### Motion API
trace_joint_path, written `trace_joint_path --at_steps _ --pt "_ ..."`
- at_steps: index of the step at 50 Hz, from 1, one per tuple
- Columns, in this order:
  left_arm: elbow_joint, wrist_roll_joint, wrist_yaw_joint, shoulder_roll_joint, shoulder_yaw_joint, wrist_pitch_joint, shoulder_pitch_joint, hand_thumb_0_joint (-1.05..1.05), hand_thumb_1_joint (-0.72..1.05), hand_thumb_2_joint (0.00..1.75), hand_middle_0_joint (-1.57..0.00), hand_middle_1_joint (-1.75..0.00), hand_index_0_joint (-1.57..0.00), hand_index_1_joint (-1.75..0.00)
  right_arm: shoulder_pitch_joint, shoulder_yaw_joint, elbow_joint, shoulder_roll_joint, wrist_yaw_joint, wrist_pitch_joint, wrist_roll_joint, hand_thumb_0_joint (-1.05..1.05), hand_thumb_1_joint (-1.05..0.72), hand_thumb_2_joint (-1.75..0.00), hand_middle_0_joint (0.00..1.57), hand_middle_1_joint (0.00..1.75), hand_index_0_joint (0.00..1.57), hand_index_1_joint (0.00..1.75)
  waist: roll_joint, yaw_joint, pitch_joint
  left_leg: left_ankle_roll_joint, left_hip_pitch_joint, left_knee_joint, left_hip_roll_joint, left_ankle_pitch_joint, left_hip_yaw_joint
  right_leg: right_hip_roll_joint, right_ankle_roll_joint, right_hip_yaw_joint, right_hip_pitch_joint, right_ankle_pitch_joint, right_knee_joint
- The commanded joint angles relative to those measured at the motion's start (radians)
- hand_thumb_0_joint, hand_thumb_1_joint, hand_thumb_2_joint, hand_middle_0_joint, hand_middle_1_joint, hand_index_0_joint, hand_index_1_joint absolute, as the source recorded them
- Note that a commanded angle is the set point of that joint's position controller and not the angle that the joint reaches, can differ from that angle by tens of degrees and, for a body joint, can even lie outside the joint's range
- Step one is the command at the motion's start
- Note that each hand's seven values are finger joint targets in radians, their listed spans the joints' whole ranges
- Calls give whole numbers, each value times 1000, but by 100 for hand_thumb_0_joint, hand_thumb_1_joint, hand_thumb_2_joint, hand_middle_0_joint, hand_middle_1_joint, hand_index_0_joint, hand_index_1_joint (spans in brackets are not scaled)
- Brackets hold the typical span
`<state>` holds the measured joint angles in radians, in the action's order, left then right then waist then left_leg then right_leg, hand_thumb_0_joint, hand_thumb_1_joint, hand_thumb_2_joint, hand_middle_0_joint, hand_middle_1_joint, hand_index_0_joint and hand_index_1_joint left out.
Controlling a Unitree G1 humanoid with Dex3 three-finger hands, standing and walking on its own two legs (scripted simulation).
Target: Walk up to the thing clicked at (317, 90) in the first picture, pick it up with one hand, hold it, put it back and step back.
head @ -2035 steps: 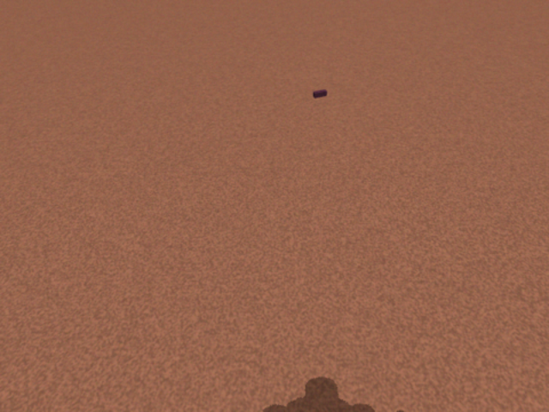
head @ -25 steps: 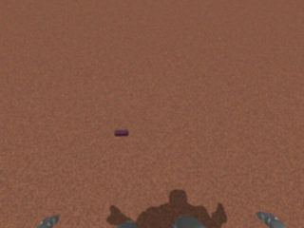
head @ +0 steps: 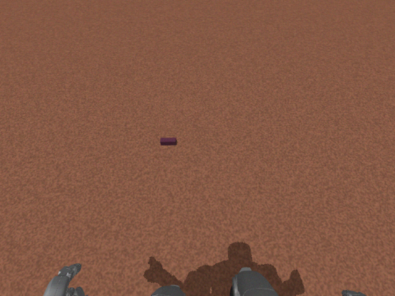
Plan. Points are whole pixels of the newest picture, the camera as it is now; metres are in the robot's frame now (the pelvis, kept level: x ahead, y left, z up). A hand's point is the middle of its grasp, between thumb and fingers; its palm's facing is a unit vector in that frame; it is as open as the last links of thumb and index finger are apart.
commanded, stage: step back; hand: left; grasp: from above
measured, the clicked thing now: (168, 141) +0.99 +0.23 -0.73
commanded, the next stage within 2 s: stand in 1.20 s
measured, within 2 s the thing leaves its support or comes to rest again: neither
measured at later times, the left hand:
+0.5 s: hand out of the picture -0.05 +0.26 -0.13, palm faces -0.02 -0.92 -0.38, open 7.4 cm
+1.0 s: hand out of the picture +0.04 +0.23 -0.13, palm faces +0.00 -0.93 -0.37, open 7.4 cm
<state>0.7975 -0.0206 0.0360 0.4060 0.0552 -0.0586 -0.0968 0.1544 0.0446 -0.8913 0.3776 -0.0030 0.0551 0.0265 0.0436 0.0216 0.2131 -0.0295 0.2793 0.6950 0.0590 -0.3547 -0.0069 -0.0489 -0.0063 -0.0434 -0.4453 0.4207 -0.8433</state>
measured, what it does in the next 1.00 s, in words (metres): steps on the spot: right foot, then left foot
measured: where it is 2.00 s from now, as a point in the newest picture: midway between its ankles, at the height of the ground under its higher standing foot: outside the picture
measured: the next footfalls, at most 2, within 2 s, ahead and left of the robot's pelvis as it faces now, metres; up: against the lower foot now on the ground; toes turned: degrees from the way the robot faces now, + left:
right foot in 0.26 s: -0.09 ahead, -0.14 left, +0.00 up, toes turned -3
left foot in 0.52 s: -0.01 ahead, +0.10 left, +0.00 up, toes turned -2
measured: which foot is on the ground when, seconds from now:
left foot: down 0.00-0.28, up 0.30-0.50, down 0.52-1.00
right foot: up 0.00-0.24, down 0.26-0.56, up 0.58-0.82, down 0.84-1.00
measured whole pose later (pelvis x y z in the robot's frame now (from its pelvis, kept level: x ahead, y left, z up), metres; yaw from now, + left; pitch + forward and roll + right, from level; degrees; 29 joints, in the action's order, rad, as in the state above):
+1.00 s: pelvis -0.06 -0.02 +0.01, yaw +0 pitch -2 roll +0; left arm 1.00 -0.03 0.00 0.35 0.04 0.02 -0.12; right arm 0.19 0.03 -1.02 0.38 0.00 -0.01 0.01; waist -0.03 0.01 0.06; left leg 0.00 0.26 0.63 0.00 -0.37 -0.04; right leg -0.04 0.00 0.04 -0.26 0.32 -0.61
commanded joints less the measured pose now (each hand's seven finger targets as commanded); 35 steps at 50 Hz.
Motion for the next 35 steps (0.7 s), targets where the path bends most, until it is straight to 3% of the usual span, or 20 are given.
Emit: trace_joint_path --at_steps 1,4,6,8,10,11,12,13,14,15,16,18,22,24,26,27,28,29,33,35 --pt "-56 17 14 191 67 5 -12 0 90 90 -20 -30 -20 -30 -57 73 99 293 27 -39 15 0 -90 -90 20 30 20 30 -114 -8 -248 -227 5 -293 -351 532 -327 136 33 -159 -6 166 -457" --pt "-3 10 -6 184 70 16 -109 0 90 90 -20 -30 -20 -30 -70 66 92 255 30 -51 12 0 -90 -90 20 30 20 30 -160 21 -228 -183 -5 -292 -285 290 -232 115 20 -105 15 73 -366" --pt "0 -2 -23 166 63 31 -94 0 90 90 -20 -30 -20 -30 -37 66 85 233 23 -55 19 0 -90 -90 20 30 20 30 -175 -22 -221 -165 -80 -327 -260 -10 -244 92 -2 -68 18 79 -122" --pt "13 -6 -36 173 59 43 -89 0 90 90 -20 -30 -20 -30 -21 75 82 258 15 -57 24 0 -90 -90 20 30 20 30 -218 -41 -229 -168 -82 -373 -290 -221 -279 71 1 -12 84 140 74" --pt "55 -7 -37 167 64 60 -134 0 90 90 -20 -30 -20 -30 -9 82 71 277 8 -44 29 0 -90 -90 20 30 20 30 -234 -27 -230 -151 -25 -361 -283 -221 -246 84 32 33 222 127 318" --pt "95 -11 -35 152 65 68 -189 0 90 90 -20 -30 -20 -30 -29 83 68 281 6 -37 25 0 -90 -90 20 30 20 30 -227 8 -232 -130 21 -321 -270 -207 -207 91 51 61 319 -1 475" --pt "119 -20 -32 177 79 76 -212 0 90 90 -20 -30 -20 -30 -8 72 66 243 4 -34 21 0 -90 -90 20 30 20 30 -153 15 -233 -84 107 -237 -222 -203 -161 90 69 18 424 -37 516" --pt "121 -32 -30 214 91 82 -229 0 90 90 -20 -30 -20 -30 3 56 76 184 1 -36 15 0 -90 -90 20 30 20 30 -13 14 -227 -16 278 -78 -145 -220 -95 -27 108 -215 500 132 561" --pt "91 -39 -26 299 107 84 -175 0 90 90 -20 -30 -20 -30 -65 47 94 155 7 -41 12 0 -90 -90 20 30 20 30 138 54 -146 32 341 57 -33 -202 -57 -255 192 -508 268 485 667" --pt "62 -38 -26 336 108 88 -77 0 90 90 -20 -30 -20 -30 -90 67 81 216 12 -43 11 0 -90 -90 20 30 20 30 108 34 -43 53 222 178 -77 -165 -152 -345 258 -571 2 598 699" --pt "49 -29 -26 274 92 99 -15 0 90 90 -20 -30 -20 -30 -55 70 49 223 3 -49 -1 0 -90 -90 20 30 20 30 24 -8 -14 52 193 203 -72 -78 -167 -270 221 -443 15 474 661" --pt "56 -28 -23 231 83 109 -11 0 90 90 -20 -30 -20 -30 -3 58 21 200 -2 -67 -12 0 -90 -90 20 30 20 30 38 -18 -87 52 202 174 -38 -30 -126 -177 181 -265 174 162 596" --pt "77 -30 -40 252 86 102 -80 0 90 90 -20 -30 -20 -30 -26 53 20 194 -15 -80 3 0 -90 -90 20 30 20 30 141 31 -95 54 123 -8 -52 -83 -30 -174 168 -204 199 186 580" --pt "66 -23 -42 255 82 90 -36 0 90 90 -20 -30 -20 -30 26 60 -7 190 -13 -90 1 0 -90 -90 20 30 20 30 126 -7 -89 40 2 -152 -50 -13 8 -180 164 -171 141 127 536" --pt "72 -19 -46 202 53 78 -71 0 90 90 -20 -30 -20 -30 84 72 -39 192 -2 -105 3 0 -90 -90 20 30 20 30 38 -26 -147 16 -173 -278 -24 20 -9 -118 131 -82 106 -18 364" --pt "69 -9 -49 147 34 76 -65 0 90 90 -20 -30 -20 -30 110 86 -45 246 2 -111 11 0 -90 -90 20 30 20 30 -126 -45 -168 -47 -239 -359 -176 -124 -288 -27 77 1 -37 20 206" --pt "74 3 -44 158 45 71 -27 0 90 90 -20 -30 -20 -30 153 99 -51 318 1 -113 13 0 -90 -90 20 30 20 30 -208 -59 -172 -152 -163 -477 -344 -386 -570 56 51 75 -67 141 17" --pt "77 -5 -40 217 61 68 -46 0 90 90 -20 -30 -20 -30 150 108 -31 347 1 -116 12 0 -90 -90 20 30 20 30 -155 -62 -149 -207 -123 -509 -388 -427 -642 26 53 -30 -75 163 -83" --pt "109 1 -46 194 57 80 -114 0 90 90 -20 -30 -20 -30 87 87 -14 275 11 -130 5 0 -90 -90 20 30 20 30 -169 -10 -176 -171 -132 -422 -307 -76 -389 -26 42 -22 -44 75 -49" --pt "117 -2 -53 176 57 78 -93 0 90 90 -20 -30 -20 -30 73 79 -8 252 10 -124 12 0 -90 -90 20 30 20 30 -189 -25 -175 -152 -66 -409 -268 18 -316 -6 25 20 40 57 38"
